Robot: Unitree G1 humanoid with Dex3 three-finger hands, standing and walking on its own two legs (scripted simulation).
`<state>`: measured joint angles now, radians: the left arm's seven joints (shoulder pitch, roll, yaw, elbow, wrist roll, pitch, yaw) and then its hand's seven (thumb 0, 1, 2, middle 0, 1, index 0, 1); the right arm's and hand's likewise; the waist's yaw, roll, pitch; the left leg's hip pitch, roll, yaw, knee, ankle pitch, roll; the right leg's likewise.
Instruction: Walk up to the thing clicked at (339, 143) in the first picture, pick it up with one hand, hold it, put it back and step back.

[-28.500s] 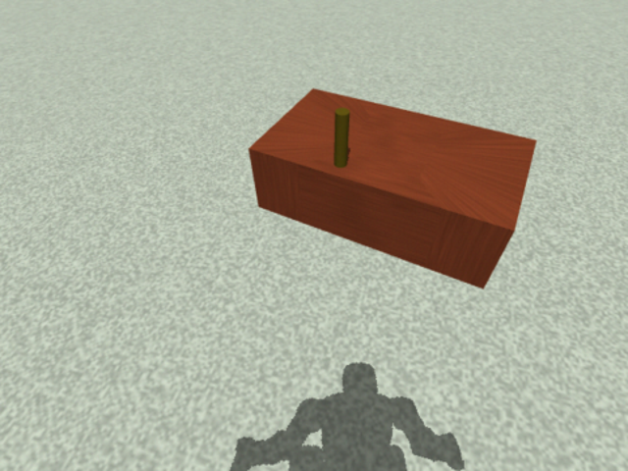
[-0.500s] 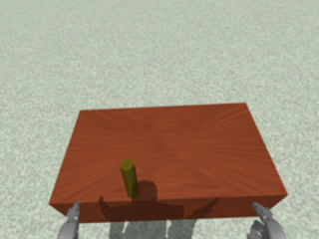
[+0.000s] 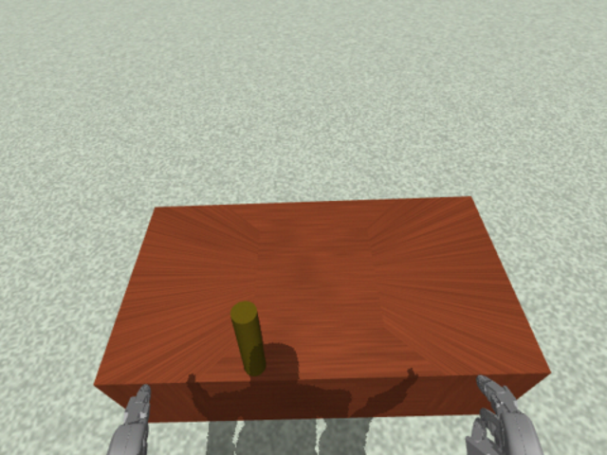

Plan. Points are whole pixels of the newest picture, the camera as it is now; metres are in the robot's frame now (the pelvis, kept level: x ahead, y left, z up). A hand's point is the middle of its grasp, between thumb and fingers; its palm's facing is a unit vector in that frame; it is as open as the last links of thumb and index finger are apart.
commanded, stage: home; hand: left
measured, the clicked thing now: (250, 341) +0.42 +0.14 -0.28
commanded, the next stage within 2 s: stand in 0.86 s
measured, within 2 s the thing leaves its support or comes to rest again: rests again in 0.08 s
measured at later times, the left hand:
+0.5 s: hand out of the picture +0.17 +0.18 -0.05, palm faces +0.10 -0.95 -0.28, open 17.4 cm
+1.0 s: hand out of the picture +0.16 +0.20 -0.08, palm faces -0.01 -0.94 -0.34, open 17.4 cm
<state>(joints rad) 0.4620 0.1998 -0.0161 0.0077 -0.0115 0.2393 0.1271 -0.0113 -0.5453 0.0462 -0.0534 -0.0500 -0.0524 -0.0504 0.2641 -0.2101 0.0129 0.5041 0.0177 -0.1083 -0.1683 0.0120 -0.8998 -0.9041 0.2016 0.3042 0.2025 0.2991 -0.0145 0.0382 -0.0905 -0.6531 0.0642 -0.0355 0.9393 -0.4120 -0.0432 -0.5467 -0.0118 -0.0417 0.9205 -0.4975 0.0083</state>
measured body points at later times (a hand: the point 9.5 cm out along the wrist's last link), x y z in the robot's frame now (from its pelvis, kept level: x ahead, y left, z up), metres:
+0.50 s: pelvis +0.00 +0.00 +0.00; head +0.02 +0.00 +0.45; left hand +0.16 +0.23 -0.03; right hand +0.16 -0.24 -0.07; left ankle +0.04 +0.14 -0.69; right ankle -0.02 -0.13 -0.69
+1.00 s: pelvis -0.01 +0.00 +0.00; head +0.02 +0.01 +0.45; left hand +0.16 +0.24 -0.05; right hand +0.15 -0.24 -0.09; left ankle +0.04 +0.14 -0.69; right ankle -0.02 -0.13 -0.69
